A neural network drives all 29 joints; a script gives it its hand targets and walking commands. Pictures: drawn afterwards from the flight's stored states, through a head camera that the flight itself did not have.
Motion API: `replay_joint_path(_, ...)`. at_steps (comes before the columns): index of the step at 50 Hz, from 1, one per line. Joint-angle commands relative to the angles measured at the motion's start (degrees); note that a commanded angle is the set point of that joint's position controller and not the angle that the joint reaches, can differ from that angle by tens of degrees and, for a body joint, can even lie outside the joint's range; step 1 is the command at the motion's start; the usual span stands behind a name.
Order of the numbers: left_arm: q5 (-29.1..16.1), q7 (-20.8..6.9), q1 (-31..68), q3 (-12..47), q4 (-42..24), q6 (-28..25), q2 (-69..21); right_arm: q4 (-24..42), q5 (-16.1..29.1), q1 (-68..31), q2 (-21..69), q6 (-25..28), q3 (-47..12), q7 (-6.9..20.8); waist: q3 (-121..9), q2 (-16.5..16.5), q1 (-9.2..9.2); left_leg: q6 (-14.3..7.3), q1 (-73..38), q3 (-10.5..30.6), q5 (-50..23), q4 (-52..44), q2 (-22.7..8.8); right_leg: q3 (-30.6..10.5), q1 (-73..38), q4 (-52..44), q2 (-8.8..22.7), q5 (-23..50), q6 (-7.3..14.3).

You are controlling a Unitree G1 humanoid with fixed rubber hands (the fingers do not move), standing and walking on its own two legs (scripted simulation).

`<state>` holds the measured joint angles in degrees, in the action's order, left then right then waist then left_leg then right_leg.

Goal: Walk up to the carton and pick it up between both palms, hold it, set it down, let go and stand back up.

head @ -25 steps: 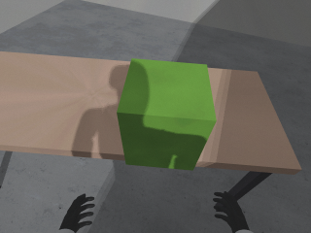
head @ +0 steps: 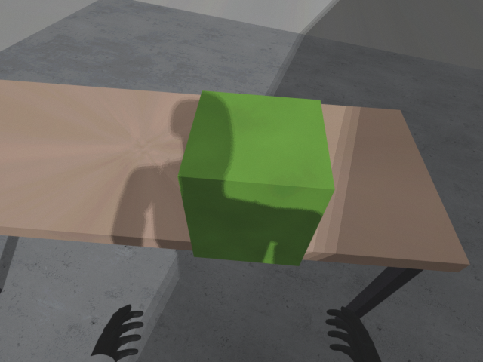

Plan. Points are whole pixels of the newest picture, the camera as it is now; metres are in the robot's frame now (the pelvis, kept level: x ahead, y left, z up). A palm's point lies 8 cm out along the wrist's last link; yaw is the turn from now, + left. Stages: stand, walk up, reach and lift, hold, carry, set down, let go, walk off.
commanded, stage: stand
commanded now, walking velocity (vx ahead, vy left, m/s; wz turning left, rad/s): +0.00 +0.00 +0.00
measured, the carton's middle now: (253, 183) +0.41 -0.02 +0.04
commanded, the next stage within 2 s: none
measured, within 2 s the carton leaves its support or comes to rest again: neither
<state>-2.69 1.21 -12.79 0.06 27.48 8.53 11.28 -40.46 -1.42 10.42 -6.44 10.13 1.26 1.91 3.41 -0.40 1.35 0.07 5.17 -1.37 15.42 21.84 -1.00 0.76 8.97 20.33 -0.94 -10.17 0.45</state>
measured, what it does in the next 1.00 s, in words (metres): stands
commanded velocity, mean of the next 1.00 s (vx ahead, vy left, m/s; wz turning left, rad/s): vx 0.00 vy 0.00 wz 0.00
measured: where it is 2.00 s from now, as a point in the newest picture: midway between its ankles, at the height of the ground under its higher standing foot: outside the picture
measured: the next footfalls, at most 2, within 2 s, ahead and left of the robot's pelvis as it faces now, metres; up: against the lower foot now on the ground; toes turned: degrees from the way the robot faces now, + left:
none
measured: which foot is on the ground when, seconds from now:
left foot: down 0.00-1.00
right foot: down 0.00-1.00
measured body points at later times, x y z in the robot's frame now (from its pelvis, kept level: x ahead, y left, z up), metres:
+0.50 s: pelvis +0.02 -0.01 +0.00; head +0.04 -0.01 +0.44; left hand +0.16 +0.26 -0.10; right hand +0.11 -0.29 -0.12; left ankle -0.04 +0.11 -0.75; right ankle +0.01 -0.12 -0.75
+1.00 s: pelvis +0.01 -0.01 +0.00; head +0.03 -0.01 +0.45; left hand +0.14 +0.27 -0.11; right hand +0.10 -0.29 -0.12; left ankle -0.04 +0.11 -0.75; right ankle +0.01 -0.12 -0.75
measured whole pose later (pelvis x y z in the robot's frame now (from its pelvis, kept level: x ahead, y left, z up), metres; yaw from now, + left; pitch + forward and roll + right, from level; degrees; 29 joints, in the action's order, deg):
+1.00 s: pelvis +0.01 -0.01 +0.00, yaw +0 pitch -1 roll +0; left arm -1.7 0.0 -12.3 -2.1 42.2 -0.8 18.1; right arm -47.0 -1.5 12.6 -16.8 1.4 1.3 0.0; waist 3.4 -0.9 1.4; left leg 0.4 5.2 -1.4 16.5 22.9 -0.6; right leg 0.7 10.9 25.5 -0.5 -13.4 1.1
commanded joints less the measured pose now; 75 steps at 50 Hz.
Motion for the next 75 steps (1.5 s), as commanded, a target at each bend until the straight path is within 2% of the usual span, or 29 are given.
replay_joint_path(1,6.16,0.78,2.76,-7.63,-0.43,-5.31,17.27,1.03,-1.14,2.41,-21.17,-1.54,5.89,-1.83,-10.06,1.21,-2.46,0.82,5.85,1.44,-17.83,1.07,-3.32,-5.39,-6.07,7.01,5.97,13.98,2.75)
replay_joint_path(3,5.06,0.2,3.81,-7.04,0.23,-7.78,15.01,1.71,-1.07,2.21,-20.6,-4.55,5.29,-2.85,-9.3,-1.94,-1.44,-1.15,3.55,3.07,-9.74,1.32,-4.69,-5.06,-1.76,5.91,6.6,9.88,2.07)
replay_joint_path(5,5.05,0.13,3.88,-6.73,1.5,-8.73,14.8,1.64,-1.1,3.09,-17.84,-6.16,5.07,-2.64,-2.64,3.52,-0.56,-1.61,7.79,3.6,-3.17,-1.64,-4.4,-5.49,1.28,4.21,5.89,3.89,1.33)
replay_joint_path(8,4.9,-1.15,3.85,-5.88,3.07,-10.43,12.65,2.26,-1.88,-0.25,-20.8,-6.25,4.96,-2.65,-4.79,-0.1,-1.72,-1.45,8.49,3.65,0.72,-1.3,-4.44,-5.94,-0.34,3.04,5.7,2.5,1.04)
replay_joint_path(21,5.02,-0.51,3.87,-6.28,8.16,-11.67,19.37,0.5,-0.48,2.47,-20.4,-7.78,4.3,-2.16,-9.98,1.19,0.34,-1.44,1.5,3.78,-14.21,1.78,-4.47,-7.64,-3.79,4.19,8.36,19.26,3.67)
replay_joint_path(23,4.7,-0.6,3.76,-6.61,8.08,-11.39,19.7,-0.98,-0.04,3.85,-23.07,-8.21,4.45,-2.06,-11.32,2.39,-1.1,-1.67,2.38,2.74,-16.33,2.53,-4.54,-7.15,-6.66,5.4,8.59,22.16,3.07)
replay_joint_path(26,4.91,0.0,2.86,-6.12,9.73,-11.69,19.62,-2.04,-0.52,4.95,-24.33,-8.47,4.86,-2.13,-9.12,-2.53,-0.24,-0.94,1.43,3.68,-13.85,1.41,-4.1,-7.02,-4.62,4.8,8.61,24.88,2.38)
replay_joint_path(31,4.05,-0.71,3.59,-5.87,10.44,-11.13,18.76,-1.64,-0.2,3.31,-23.43,-7.86,3.49,-2.2,-8.01,5.27,-1.05,-1.77,2.13,4.26,-13.48,0.02,-5.09,-6.18,-3.87,3.83,7.87,14.89,3.47)
replay_joint_path(37,4.1,-1.0,3.92,-5.23,11.61,-11.58,16.53,-2.9,-0.61,1.6,-23.26,-7.53,3.55,-2.6,-8.27,-0.18,-1.41,-2.07,0.54,4.78,-12.4,-0.63,-5.78,-6.53,-2.7,3.54,7.68,12.06,3.11)
replay_joint_path(40,4.44,-1.03,2.99,-5.32,12.56,-11.28,17.65,-2.87,-0.84,0.1,-24.12,-7.64,3.8,-2.34,-9.09,3.76,-1.45,-2.2,0.81,3.57,-15.61,0.75,-5.01,-6.44,-4.32,3.88,7.51,16.22,3.39)
replay_joint_path(41,4.69,-0.81,3.45,-5.4,12.65,-11.43,17.49,-3.58,-0.27,2.85,-22.78,-7.47,3.49,-2.56,-9.82,0.97,-0.04,-2.02,0.87,3.83,-13.87,0.39,-5.15,-6.89,-5.33,3.49,8.52,17.23,3.69)
replay_joint_path(43,4.26,-0.92,2.66,-5.68,12.31,-11.55,19.39,-4.0,-0.22,1.26,-24.57,-7.77,3.86,-2.07,-9.02,1.78,-2.19,-2.28,-0.38,4.35,-15.77,-0.23,-5.39,-6.71,-3.01,3.76,7.7,16.73,3.21)
replay_joint_path(44,4.77,-0.61,3.21,-5.34,13.69,-11.6,18.59,-4.31,0.2,1.31,-23.74,-7.93,3.32,-2.2,-9.41,4.48,0.21,-1.81,0.34,4.58,-16.04,-0.34,-5.65,-6.39,-4.44,3.74,7.74,18.05,2.81)
replay_joint_path(49,4.39,-0.82,3.32,-5.14,13.63,-12.18,18.21,-4.87,0.2,2.55,-22.27,-7.75,3.36,-2.58,-9.29,0.58,-0.41,-1.65,0.6,3.77,-15.66,-0.05,-5.67,-5.64,-5.05,4.96,8.4,18.57,3.49)
replay_joint_path(50,4.29,-0.85,3.46,-5.47,14.12,-11.59,19.45,-5.12,0.2,1.45,-24.11,-7.53,3.69,-2.33,-7.71,4.38,-0.73,-1.87,0.04,4.28,-16.9,-0.68,-5.49,-6.18,-3.54,4.09,7.78,18.81,3.29)
replay_joint_path(53,4.67,-0.86,2.87,-5.26,14.97,-11.03,18.3,-4.8,-0.48,-0.46,-22.85,-7.57,3.32,-2.56,-5.77,3.77,-1.57,-2.44,3.63,5.07,-9.81,-2.58,-5.75,-5.82,-3.02,2.77,7.56,12.22,3.0)
replay_joint_path(54,4.32,-0.81,3.54,-4.89,14.36,-10.98,17.6,-4.65,-0.23,-1.64,-22.64,-7.48,3.09,-2.56,-7.78,-0.74,-1.31,-2.36,1.62,4.86,-10.58,-1.49,-5.59,-6.34,-3.35,2.94,7.32,13.33,2.85)
replay_joint_path(56,4.13,-0.92,4.94,-5.63,13.73,-11.23,18.91,-6.19,0.34,-0.42,-23.37,-7.4,3.08,-2.32,-6.23,3.72,-1.71,-1.79,3.88,4.69,-4.71,-2.53,-5.55,-7.27,-1.94,1.62,7.28,10.96,2.76)
replay_joint_path(57,4.57,-0.83,3.1,-5.26,16.66,-11.25,19.5,-5.88,-0.11,-0.87,-21.16,-7.59,2.74,-2.17,-3.42,-1.16,-0.7,-2.34,3.09,5.93,-3.34,-3.98,-5.93,-6.28,0.56,0.57,7.79,6.76,2.73)
replay_joint_path(59,5.27,-0.9,6.52,-5.29,15.66,-11.86,20.22,-5.92,-0.45,-0.72,-24.89,-7.84,4.02,-2.28,-2.1,1.08,0.25,-2.11,4.22,4.38,-1.3,-3.07,-4.84,-9.77,1.96,-1.74,8.69,3.83,3.38)
replay_joint_path(61,4.08,-1.23,6.07,-5.23,15.72,-11.93,19.69,-6.62,-0.51,-0.94,-25.35,-7.5,4.17,-1.64,-3.45,2.04,-1.94,-2.09,5.99,5.27,-0.27,-3.73,-4.7,-8.18,-0.4,-0.5,7.46,2.6,2.86)
replay_joint_path(62,4.23,-1.14,3.89,-5.22,16.75,-11.64,18.53,-7.31,-0.18,1.19,-24.54,-7.43,3.96,-1.75,-5.42,0.45,-0.26,-1.94,2.88,5.03,-0.43,-3.35,-4.87,-8.15,-0.23,-0.97,7.53,0.49,3.19)
replay_joint_path(63,3.96,-1.41,3.29,-4.49,16.75,-11.82,18.4,-7.85,-0.32,0.43,-25.07,-7.7,4.1,-1.69,-2.1,0.59,-1.85,-1.94,4.61,5.52,-0.2,-4.28,-5.48,-7.79,0.57,-1.24,7.84,1.24,2.71)
replay_joint_path(66,4.63,-1.05,4.69,-4.8,17.74,-11.87,19.29,-7.84,0.02,2.01,-23.1,-7.84,3.51,-1.58,-5.68,0.21,0.21,-2.03,2.21,4.94,-2.99,-3.11,-5.53,-8.22,-2.16,-1.22,8.61,5.87,3.38)
replay_joint_path(67,3.53,-1.48,3.29,-4.62,17.31,-11.83,18.5,-7.14,-0.03,0.18,-24.38,-7.37,3.45,-1.76,-4.34,0.78,-2.48,-2.55,3.39,4.85,-2.4,-2.21,-4.79,-10.16,-1.22,-1.51,8.64,3.63,3.32)
replay_joint_path(68,3.94,-1.2,4.29,-4.7,17.91,-11.91,20.28,-8.38,0.27,1.56,-23.99,-7.59,3.65,-1.86,-1.66,2.37,-0.04,-2.61,3.36,5.67,-2.93,-3.77,-5.32,-10.29,0.27,-2.03,9.76,4.34,4.0)
replay_joint_path(69,3.81,-1.06,3.65,-4.84,18.9,-11.85,20.35,-9.22,-0.01,1.29,-25.18,-7.69,3.61,-1.6,-3.27,1.68,-1.86,-2.55,2.48,5.89,-3.48,-4.57,-5.51,-9.44,-0.3,-1.17,8.74,4.81,3.27)
replay_joint_path(74,4.02,-1.35,6.99,-4.29,18.71,-11.74,19.51,-9.37,0.31,0.65,-24.53,-7.41,3.15,-2.2,-4.69,2.0,0.15,-1.67,2.54,4.68,-8.4,-3.37,-5.84,-6.97,-2.44,0.44,7.81,12.78,2.55)
replay_joint_path(75,3.65,-1.13,4.89,-4.66,19.08,-11.71,19.33,-9.92,0.47,1.14,-24.43,-7.05,3.4,-2.09,-6.03,1.47,-1.44,-1.99,2.31,6.22,-10.17,-3.73,-6.44,-8.09,-2.87,1.38,8.41,13.29,3.53)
